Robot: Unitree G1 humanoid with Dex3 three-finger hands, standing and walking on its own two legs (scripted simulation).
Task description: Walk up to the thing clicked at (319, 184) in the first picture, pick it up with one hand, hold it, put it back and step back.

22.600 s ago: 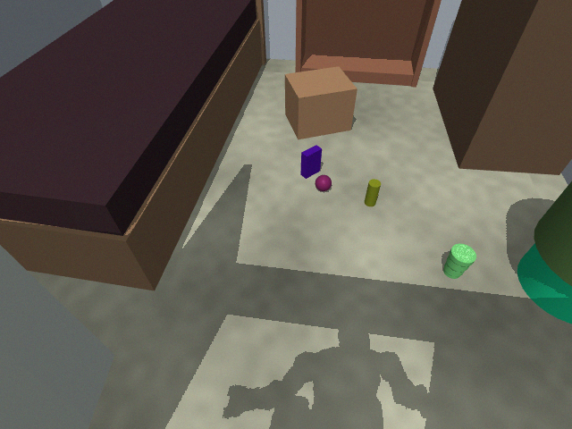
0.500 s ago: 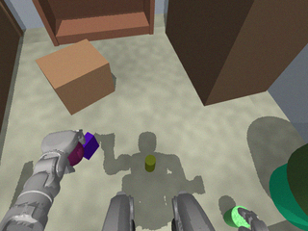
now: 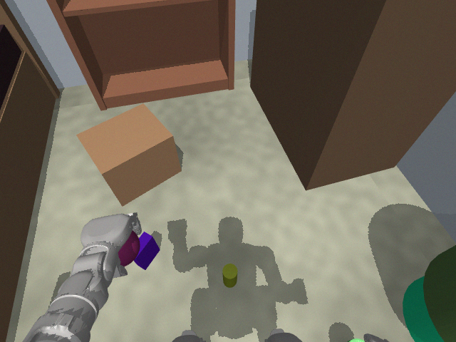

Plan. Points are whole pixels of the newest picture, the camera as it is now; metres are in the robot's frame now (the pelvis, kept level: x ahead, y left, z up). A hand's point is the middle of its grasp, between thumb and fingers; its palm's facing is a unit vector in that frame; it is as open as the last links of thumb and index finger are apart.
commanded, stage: lift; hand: left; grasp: from above
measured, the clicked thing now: (119, 246) +0.34 +0.23 -0.10
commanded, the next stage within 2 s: hold in 0.04 s
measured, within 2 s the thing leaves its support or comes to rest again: neither
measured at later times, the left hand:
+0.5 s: hand (110, 236) +0.33 +0.22 -0.03, palm faces -0.44 -0.07 -0.90, open 10.2 cm
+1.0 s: hand (106, 243) +0.31 +0.21 +0.00, palm faces -0.45 -0.07 -0.89, open 10.2 cm
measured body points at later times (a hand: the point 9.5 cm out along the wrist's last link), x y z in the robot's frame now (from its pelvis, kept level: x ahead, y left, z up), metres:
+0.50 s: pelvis +0.02 +0.00 +0.03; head +0.05 -0.01 +0.48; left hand +0.35 +0.22 +0.02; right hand +0.13 -0.27 -0.09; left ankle +0.03 +0.12 -0.69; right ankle +0.01 -0.14 -0.69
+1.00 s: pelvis +0.01 +0.00 +0.04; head +0.02 -0.02 +0.49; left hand +0.33 +0.22 +0.05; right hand +0.14 -0.27 -0.07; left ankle +0.03 +0.12 -0.69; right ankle +0.01 -0.14 -0.69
